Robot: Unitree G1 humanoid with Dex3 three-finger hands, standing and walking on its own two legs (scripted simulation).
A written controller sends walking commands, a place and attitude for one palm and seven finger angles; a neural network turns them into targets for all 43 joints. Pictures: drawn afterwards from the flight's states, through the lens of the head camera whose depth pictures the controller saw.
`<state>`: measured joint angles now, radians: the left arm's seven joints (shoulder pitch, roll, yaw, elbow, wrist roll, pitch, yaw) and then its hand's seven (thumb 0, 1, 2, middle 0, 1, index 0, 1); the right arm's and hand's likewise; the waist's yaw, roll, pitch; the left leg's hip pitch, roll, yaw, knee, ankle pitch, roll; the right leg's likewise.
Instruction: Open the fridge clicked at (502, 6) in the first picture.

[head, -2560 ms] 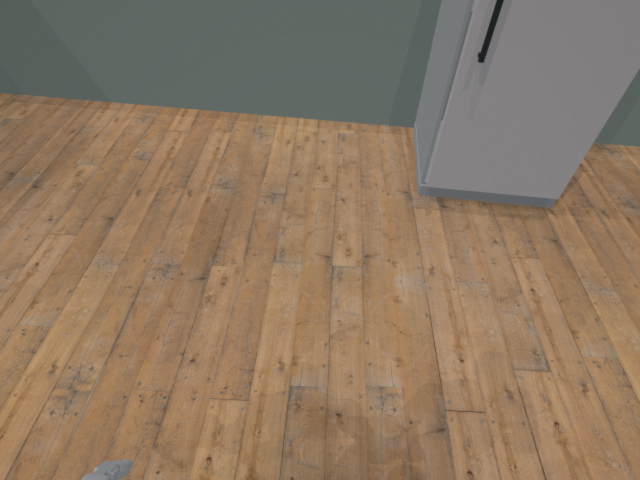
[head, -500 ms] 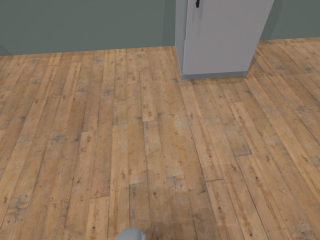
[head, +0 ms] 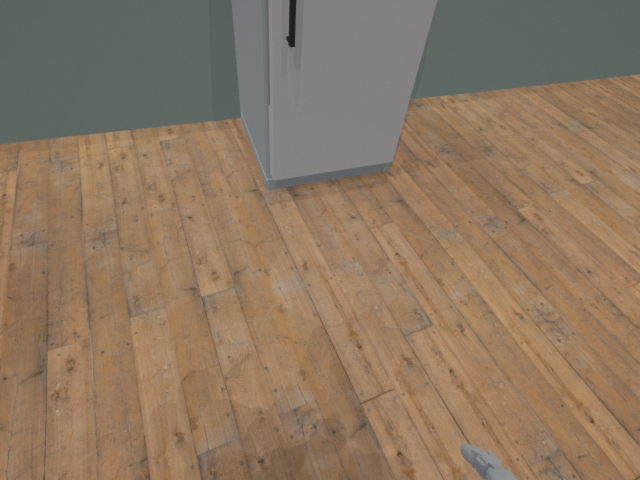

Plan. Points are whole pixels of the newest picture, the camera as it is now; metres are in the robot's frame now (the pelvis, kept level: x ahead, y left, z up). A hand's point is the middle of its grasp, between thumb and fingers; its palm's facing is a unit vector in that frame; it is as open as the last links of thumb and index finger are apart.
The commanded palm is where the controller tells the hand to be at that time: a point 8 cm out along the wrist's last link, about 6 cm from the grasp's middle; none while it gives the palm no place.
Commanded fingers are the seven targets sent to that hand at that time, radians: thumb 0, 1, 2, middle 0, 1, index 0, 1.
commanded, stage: walk to a spot facing it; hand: left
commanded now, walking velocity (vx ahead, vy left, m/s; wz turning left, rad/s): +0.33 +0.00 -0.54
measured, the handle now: out of the picture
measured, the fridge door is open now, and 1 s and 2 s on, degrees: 0 0 0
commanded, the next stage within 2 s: turn to face it in 1.58 s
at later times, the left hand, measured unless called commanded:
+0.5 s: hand (279, 329) +0.39 +0.11 -0.18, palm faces -0.34 -0.93 -0.13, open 7.4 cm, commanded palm none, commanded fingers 0.00 0.90 0.90 -0.20 -0.30 -0.20 -0.30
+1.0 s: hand (262, 282) +0.49 +0.16 -0.18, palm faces -0.33 -0.93 -0.18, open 7.4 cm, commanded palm none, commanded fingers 0.00 0.90 0.90 -0.20 -0.30 -0.20 -0.30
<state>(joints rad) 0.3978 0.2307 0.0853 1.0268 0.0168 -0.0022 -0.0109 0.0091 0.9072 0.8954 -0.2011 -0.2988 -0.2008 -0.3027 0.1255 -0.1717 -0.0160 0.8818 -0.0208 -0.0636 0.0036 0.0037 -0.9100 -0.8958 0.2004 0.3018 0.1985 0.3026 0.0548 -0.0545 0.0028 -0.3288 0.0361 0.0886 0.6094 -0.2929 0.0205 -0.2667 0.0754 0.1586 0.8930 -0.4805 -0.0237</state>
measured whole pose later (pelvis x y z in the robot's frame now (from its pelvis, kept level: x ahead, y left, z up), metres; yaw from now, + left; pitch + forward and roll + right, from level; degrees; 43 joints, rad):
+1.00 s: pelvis +0.45 -0.03 +0.00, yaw -26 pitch -1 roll +0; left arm 0.37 0.20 0.06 1.11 0.01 -0.02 -0.01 0.01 0.91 0.90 -0.20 -0.30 -0.20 -0.30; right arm 0.17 -0.17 -0.03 0.97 -0.04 -0.08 0.01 0.00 -0.92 -0.90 0.20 0.30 0.20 0.30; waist 0.03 -0.04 0.03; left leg -0.32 0.11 0.21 0.62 -0.27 0.01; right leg -0.28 -0.01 -0.02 1.07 -0.47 -0.04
